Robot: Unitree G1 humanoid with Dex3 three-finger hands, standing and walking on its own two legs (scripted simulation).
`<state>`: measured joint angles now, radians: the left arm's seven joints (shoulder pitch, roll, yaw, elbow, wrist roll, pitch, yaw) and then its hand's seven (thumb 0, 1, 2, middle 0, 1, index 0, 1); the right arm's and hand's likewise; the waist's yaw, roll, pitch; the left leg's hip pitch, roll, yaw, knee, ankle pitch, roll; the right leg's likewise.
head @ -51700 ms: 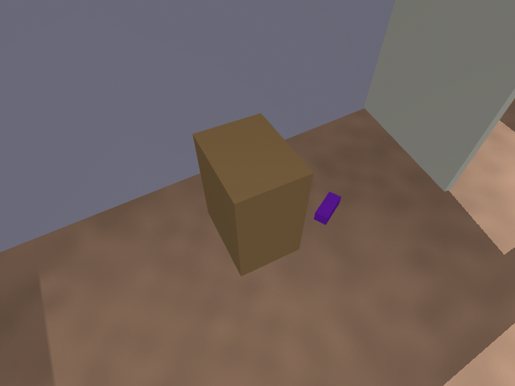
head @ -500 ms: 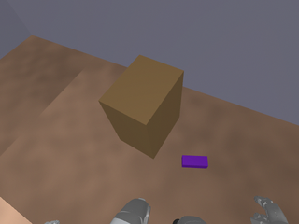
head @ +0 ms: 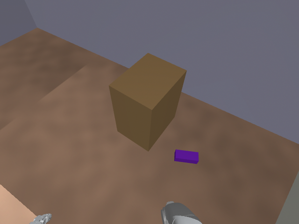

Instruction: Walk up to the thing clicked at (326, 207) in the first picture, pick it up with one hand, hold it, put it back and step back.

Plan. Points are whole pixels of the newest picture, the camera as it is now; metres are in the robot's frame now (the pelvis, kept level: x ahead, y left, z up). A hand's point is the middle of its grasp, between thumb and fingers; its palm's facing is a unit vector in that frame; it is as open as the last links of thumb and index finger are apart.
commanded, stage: step back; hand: right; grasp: from above
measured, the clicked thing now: (186, 156) +0.60 -0.30 -0.74
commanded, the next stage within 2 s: none
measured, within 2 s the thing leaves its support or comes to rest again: neither
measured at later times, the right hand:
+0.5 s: hand out of the picture -0.06 -0.26 -0.15, palm faces +0.10 +0.92 -0.38, open 7.4 cm
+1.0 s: hand out of the picture -0.24 -0.23 -0.15, palm faces +0.10 +0.90 -0.41, open 7.4 cm
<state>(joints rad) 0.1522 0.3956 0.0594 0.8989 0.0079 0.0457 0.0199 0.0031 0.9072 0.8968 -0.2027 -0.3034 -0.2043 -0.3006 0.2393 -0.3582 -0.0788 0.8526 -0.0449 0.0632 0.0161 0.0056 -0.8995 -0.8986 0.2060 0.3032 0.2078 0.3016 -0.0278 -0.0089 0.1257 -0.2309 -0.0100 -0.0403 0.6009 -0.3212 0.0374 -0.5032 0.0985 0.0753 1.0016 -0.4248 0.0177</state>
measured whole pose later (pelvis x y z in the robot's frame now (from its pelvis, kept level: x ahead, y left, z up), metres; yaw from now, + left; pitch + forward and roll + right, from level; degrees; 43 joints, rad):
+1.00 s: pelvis -0.33 +0.06 -0.01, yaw -8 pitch -3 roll +0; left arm 0.17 0.36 0.04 0.89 0.04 0.05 0.00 0.00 0.91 0.90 -0.20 -0.30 -0.20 -0.30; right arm 0.11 -0.41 -0.06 0.82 -0.02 0.07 -0.03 0.01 -0.90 -0.90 0.21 0.30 0.21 0.30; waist 0.00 0.04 0.20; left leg -0.49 -0.04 -0.10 1.03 -0.52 0.01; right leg -0.28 0.02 0.03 0.66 -0.32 -0.02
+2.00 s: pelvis -0.39 +0.07 +0.00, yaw -7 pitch -2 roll +0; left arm 0.16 0.35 0.04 1.05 0.03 -0.02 -0.01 0.00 0.91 0.90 -0.20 -0.30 -0.20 -0.30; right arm 0.14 -0.37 -0.03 1.04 -0.01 -0.02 0.00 0.01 -0.90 -0.90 0.21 0.30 0.21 0.30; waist -0.02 0.01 0.05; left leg -0.16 0.04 0.02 0.54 -0.34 -0.02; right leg -0.23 0.01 0.00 0.55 -0.27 -0.01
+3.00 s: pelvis -0.40 +0.08 +0.02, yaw -6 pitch -2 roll +0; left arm 0.13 0.34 0.01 1.17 0.01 -0.01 -0.01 0.00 0.91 0.90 -0.20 -0.30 -0.20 -0.30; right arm 0.13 -0.36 0.01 1.14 -0.01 -0.02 0.01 0.01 -0.90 -0.90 0.21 0.30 0.21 0.30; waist 0.01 0.00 0.05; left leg -0.09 0.01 0.01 0.31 -0.19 -0.01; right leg -0.15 -0.02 -0.01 0.31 -0.13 0.01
